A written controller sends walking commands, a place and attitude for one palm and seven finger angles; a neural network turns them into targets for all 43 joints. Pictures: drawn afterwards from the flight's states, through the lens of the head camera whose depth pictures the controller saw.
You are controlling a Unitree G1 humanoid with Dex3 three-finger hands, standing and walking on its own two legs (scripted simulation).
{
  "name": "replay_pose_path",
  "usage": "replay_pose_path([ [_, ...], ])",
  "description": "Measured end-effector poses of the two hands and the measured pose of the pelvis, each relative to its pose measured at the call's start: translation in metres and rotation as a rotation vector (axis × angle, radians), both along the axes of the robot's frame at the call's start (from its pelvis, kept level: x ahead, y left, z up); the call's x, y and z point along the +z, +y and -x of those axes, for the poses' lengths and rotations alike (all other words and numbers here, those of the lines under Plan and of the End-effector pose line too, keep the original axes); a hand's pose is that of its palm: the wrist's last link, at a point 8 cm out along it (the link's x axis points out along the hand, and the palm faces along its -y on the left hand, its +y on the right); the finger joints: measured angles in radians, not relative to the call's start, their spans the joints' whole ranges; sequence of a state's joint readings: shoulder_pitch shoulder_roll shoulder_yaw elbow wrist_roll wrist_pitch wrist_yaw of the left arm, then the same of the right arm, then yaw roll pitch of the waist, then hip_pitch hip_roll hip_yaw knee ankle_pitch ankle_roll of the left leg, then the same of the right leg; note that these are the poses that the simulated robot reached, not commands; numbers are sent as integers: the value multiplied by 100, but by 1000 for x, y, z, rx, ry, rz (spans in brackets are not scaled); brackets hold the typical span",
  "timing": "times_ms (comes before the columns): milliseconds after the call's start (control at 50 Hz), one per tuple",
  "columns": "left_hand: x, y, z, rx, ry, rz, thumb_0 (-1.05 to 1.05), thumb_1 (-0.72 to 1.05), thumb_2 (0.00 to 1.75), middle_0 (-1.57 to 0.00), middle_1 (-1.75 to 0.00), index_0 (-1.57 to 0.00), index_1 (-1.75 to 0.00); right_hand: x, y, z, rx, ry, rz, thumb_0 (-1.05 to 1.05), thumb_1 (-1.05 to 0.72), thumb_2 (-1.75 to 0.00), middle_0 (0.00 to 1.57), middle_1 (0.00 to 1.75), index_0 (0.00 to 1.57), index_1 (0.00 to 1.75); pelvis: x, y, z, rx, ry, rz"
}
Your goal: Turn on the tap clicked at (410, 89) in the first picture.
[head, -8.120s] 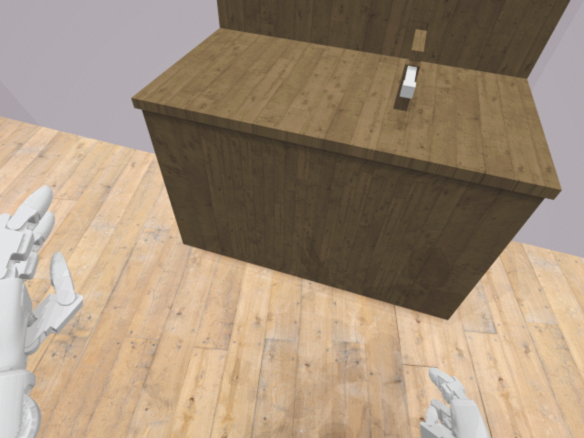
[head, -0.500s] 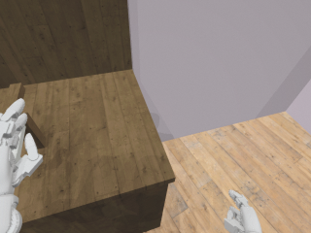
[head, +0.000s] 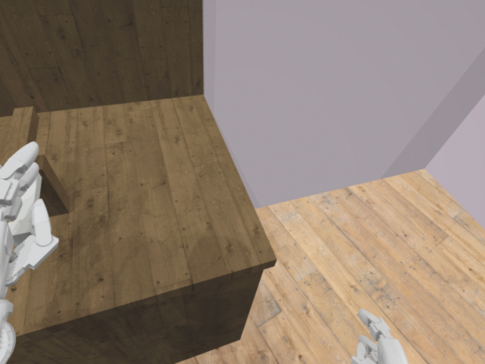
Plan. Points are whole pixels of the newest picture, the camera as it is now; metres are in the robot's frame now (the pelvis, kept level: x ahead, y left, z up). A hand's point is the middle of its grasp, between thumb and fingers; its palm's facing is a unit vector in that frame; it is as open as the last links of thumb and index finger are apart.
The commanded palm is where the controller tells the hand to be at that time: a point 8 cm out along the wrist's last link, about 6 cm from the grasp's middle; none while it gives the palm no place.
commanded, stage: shuffle to correct the standing spot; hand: left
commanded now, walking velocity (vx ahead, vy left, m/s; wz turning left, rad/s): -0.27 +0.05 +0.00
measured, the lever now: (24, 232) +0.25 +0.34 +0.09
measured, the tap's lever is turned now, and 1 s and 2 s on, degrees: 0 0 0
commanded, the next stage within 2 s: come to a stop and stand still in 0.58 s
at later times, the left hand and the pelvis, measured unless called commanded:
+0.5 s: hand (30, 273) +0.17 +0.25 +0.17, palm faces +0.40 -0.81 -0.43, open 7.4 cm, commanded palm +0.11 +0.28 +0.18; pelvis -0.05 +0.00 -0.02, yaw +0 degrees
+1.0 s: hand out of the picture +0.09 +0.28 +0.19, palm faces +0.44 -0.81 -0.38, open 7.4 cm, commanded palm +0.04 +0.31 +0.18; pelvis -0.11 +0.03 -0.01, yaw +0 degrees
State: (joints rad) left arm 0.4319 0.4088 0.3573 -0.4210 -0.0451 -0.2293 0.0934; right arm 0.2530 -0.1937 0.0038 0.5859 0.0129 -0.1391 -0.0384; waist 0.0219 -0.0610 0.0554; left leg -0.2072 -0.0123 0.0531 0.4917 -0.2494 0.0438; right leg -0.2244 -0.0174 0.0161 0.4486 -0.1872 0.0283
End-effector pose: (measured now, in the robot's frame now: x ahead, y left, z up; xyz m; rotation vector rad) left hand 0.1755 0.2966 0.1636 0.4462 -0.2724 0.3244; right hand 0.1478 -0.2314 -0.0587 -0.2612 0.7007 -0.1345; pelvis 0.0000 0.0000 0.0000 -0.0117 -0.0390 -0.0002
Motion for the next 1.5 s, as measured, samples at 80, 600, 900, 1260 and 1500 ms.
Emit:
replay_pose_path([
  [80,18,14,7,69,-123,6,2,88,90,-21,-30,-22,-30,2,8,-5,41,-24,5,2,-91,-90,21,30,20,29,-1,4,4,5,-8,3],
  [600,20,-18,65,-5,-174,-150,1,88,90,-21,-30,-21,-30,-38,17,23,127,-9,-51,2,-91,-90,21,30,20,30,-28,-6,63,18,8,-4],
  [900,6,26,108,12,-50,-81,1,88,90,-21,-30,-22,-30,-20,23,115,-40,42,7,2,-91,-90,20,30,20,29,-13,29,106,7,5,-36],
  [1260,-14,34,130,-5,62,61,1,89,90,-21,-30,-21,-30,-8,47,148,-26,22,-26,2,-91,-90,21,30,20,29,-3,45,137,-17,8,5],
  [1500,30,40,132,25,-85,-68,1,89,90,-21,-30,-21,-30,-12,51,131,21,20,-52,2,-91,-90,21,30,20,29,-2,40,132,11,7,16],
])
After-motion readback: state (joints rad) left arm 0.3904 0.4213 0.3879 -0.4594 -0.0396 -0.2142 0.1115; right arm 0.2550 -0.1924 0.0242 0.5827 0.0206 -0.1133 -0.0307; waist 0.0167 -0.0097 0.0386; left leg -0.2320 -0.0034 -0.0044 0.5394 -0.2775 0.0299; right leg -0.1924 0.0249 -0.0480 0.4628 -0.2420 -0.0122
